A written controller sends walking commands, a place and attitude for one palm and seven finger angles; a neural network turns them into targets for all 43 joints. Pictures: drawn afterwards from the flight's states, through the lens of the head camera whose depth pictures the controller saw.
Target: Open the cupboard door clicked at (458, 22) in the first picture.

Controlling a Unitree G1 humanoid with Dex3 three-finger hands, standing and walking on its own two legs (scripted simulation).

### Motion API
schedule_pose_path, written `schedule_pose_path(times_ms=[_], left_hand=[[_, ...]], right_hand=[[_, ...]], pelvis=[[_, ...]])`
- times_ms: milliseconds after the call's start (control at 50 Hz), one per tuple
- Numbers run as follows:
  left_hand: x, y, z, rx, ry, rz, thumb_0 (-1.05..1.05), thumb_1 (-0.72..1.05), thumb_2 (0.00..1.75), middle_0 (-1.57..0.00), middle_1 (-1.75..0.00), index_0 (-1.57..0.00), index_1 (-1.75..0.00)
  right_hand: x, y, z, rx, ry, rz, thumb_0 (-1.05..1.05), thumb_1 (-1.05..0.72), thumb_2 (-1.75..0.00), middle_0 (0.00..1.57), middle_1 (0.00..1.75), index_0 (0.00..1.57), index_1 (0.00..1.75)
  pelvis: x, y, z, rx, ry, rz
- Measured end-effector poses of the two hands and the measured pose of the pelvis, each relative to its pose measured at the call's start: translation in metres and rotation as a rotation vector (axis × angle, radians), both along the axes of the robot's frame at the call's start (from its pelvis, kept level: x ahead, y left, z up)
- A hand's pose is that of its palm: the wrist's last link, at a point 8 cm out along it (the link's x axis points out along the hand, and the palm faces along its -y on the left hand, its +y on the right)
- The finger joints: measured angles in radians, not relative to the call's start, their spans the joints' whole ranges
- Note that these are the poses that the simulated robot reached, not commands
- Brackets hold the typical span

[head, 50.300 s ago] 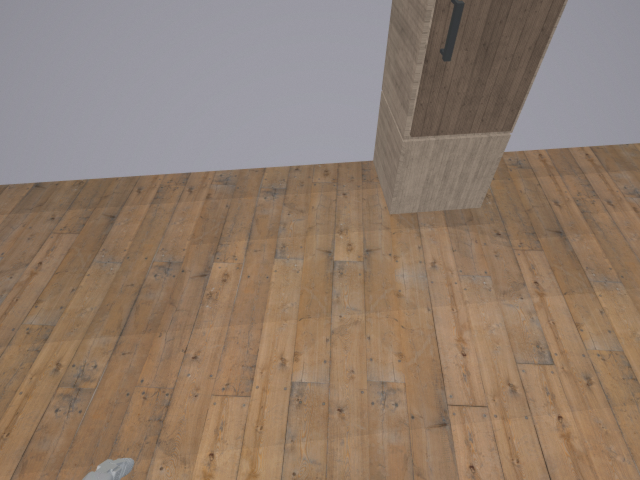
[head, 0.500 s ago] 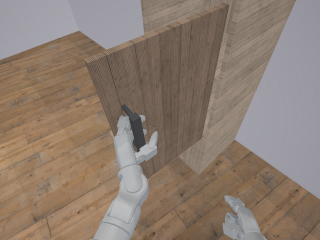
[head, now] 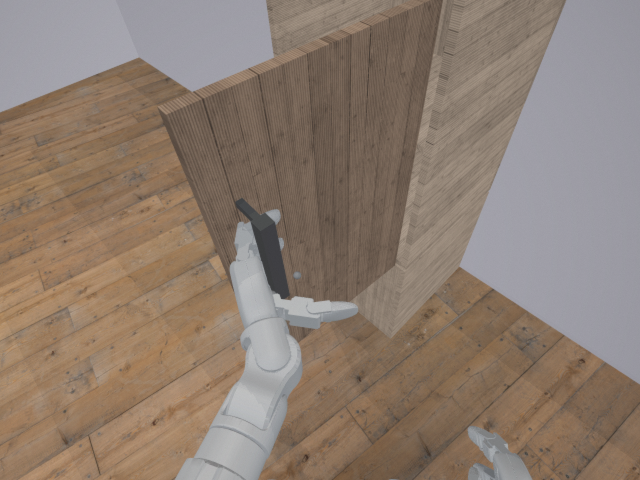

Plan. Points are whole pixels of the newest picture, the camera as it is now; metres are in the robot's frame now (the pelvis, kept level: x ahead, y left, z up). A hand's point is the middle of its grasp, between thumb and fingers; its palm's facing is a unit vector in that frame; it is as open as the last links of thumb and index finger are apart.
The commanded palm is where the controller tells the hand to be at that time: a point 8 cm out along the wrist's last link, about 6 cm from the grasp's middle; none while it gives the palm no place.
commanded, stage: open thumb and fingers to let go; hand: left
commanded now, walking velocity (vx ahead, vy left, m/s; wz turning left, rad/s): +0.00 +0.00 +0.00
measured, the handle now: (263, 253) +0.38 +0.09 +0.07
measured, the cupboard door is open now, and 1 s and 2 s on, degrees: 86 88 88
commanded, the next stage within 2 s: slide the hand sideways off the handle in 0.04 s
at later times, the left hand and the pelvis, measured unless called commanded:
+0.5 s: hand (292, 297) +0.32 +0.05 +0.07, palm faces -0.12 -0.99 +0.01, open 16.1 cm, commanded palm +0.29 +0.10 +0.07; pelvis -0.01 +0.02 +0.00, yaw -1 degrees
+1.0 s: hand (251, 336) +0.27 +0.09 +0.07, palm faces -0.07 -1.00 -0.01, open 16.2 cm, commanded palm +0.24 +0.16 +0.07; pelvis +0.02 +0.01 +0.00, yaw -1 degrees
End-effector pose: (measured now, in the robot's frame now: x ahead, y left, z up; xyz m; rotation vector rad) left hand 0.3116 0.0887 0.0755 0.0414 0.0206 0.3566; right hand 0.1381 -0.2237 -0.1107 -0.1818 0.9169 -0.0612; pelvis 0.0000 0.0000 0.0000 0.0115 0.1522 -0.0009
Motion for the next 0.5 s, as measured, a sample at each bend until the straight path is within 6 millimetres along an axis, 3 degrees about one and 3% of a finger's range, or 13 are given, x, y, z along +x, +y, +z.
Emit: schedule_pose_path(times_ms=[200,340,500], left_hand=[[-0.003,0.005,-0.002,0.018,-0.012,-0.067,-0.01,-0.50,0.30,-0.42,-0.61,-0.37,-0.64],[-0.006,0.022,-0.002,0.043,-0.033,-0.475,-0.01,-0.50,0.30,-0.27,-0.42,-0.20,-0.44],[-0.007,0.017,-0.005,-0.049,-0.012,-0.476,-0.01,-0.50,0.30,-0.18,-0.34,-0.19,-0.35]], right_hand=[[0.017,0.018,0.005,0.015,-0.055,0.047,0.01,-0.90,-0.89,0.20,0.30,0.20,0.29],[0.010,0.021,0.009,0.013,-0.097,0.025,0.01,-0.90,-0.89,0.20,0.30,0.20,0.29],[-0.005,0.022,0.016,0.022,-0.100,0.000,0.01,-0.90,-0.89,0.20,0.30,0.20,0.29]], pelvis=[[-0.005,0.006,-0.002,-0.002,-0.006,0.009],[-0.009,0.013,-0.002,-0.008,-0.029,0.015],[-0.005,0.022,0.002,-0.001,-0.027,-0.014]])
